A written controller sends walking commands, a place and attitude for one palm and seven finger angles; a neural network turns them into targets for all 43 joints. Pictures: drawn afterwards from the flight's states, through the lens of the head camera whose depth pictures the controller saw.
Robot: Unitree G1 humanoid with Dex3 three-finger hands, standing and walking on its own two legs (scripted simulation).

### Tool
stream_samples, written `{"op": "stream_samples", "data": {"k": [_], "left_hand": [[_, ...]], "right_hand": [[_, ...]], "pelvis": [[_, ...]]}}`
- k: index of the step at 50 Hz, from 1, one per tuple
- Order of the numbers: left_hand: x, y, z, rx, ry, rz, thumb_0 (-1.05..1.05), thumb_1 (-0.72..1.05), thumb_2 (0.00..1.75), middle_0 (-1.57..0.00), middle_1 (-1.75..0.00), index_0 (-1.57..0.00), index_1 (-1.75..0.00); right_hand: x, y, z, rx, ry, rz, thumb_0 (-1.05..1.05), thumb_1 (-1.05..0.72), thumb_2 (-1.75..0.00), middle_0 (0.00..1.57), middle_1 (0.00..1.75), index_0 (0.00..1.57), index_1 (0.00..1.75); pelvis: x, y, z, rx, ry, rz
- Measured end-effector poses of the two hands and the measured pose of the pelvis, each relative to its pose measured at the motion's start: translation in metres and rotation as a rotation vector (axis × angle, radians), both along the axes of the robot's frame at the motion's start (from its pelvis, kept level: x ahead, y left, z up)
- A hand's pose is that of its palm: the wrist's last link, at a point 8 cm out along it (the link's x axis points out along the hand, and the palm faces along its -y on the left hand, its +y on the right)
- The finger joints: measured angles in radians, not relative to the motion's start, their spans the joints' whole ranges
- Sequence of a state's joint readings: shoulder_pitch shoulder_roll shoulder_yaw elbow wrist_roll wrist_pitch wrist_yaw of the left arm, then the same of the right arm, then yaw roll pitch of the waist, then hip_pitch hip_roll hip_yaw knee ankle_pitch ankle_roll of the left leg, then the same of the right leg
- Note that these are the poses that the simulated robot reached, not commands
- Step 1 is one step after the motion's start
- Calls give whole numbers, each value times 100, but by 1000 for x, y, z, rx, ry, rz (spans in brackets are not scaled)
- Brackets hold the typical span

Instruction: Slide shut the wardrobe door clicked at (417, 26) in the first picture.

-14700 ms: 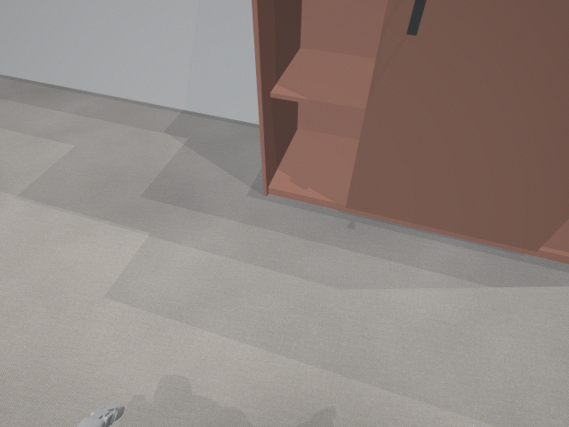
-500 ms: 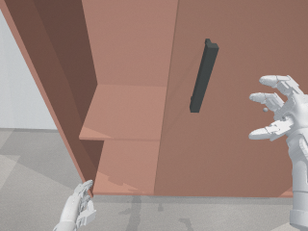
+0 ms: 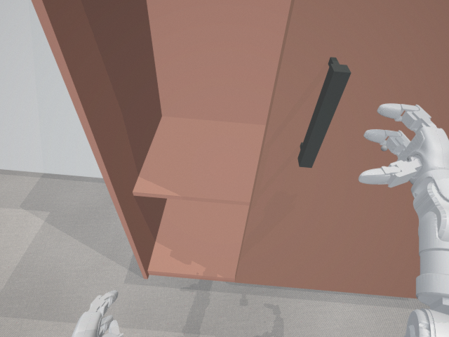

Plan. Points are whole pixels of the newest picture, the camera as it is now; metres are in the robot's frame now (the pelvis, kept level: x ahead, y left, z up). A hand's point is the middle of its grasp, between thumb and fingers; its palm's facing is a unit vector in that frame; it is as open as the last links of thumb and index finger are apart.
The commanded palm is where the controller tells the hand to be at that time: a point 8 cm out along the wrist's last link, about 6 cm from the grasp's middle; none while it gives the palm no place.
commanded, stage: move the hooked fingers beside the handle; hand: right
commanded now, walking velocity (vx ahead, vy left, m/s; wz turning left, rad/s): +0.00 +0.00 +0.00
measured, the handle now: (317, 116) +0.47 -0.13 +0.18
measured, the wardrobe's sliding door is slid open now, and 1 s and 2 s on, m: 0.39 0.39 0.39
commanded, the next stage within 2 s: feel for the door with the fingertips in 1.68 s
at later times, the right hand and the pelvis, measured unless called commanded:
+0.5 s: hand (367, 131) +0.42 -0.20 +0.20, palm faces +0.07 +1.00 -0.02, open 14.0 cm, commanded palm +0.38 -0.26 +0.19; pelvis +0.01 +0.01 +0.00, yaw +1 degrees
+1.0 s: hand (362, 139) +0.41 -0.20 +0.19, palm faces +0.05 +1.00 -0.01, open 14.0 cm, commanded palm +0.39 -0.25 +0.19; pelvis +0.00 +0.00 +0.00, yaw +0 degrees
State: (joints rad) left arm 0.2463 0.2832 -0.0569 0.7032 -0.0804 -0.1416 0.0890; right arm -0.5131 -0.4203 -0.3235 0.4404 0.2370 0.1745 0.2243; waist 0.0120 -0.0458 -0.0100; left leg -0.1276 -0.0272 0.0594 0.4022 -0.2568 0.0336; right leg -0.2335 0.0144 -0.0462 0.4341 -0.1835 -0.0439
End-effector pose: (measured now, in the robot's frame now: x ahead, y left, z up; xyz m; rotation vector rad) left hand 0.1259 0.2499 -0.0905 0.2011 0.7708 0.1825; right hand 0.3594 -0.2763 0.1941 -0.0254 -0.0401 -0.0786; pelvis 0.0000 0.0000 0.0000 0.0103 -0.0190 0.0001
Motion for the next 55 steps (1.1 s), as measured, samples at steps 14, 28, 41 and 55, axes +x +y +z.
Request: {"op": "stream_samples", "data": {"k": [14,28,41,55], "left_hand": [[-2,13,-3,-14,7,31,1,90,90,-20,-30,-20,-30],[-11,18,-9,-18,49,53,1,90,90,-20,-30,-20,-30],[6,9,-1,-6,8,27,1,90,90,-20,-30,-20,-30],[2,-6,-3,-20,17,25,1,90,90,-20,-30,-20,-30]], "right_hand": [[23,21,-3,9,21,6,-1,51,-30,30,120,30,120],[33,18,1,10,4,15,-1,50,-30,30,120,30,120],[20,14,2,4,-39,0,-2,51,-30,30,120,30,120],[30,27,-8,23,0,18,-2,51,-30,30,120,30,120]], "pelvis": [[4,8,-1,-4,19,9],[11,10,-2,-6,33,18],[9,4,-2,-2,18,9],[5,-4,-2,0,22,12]]}}
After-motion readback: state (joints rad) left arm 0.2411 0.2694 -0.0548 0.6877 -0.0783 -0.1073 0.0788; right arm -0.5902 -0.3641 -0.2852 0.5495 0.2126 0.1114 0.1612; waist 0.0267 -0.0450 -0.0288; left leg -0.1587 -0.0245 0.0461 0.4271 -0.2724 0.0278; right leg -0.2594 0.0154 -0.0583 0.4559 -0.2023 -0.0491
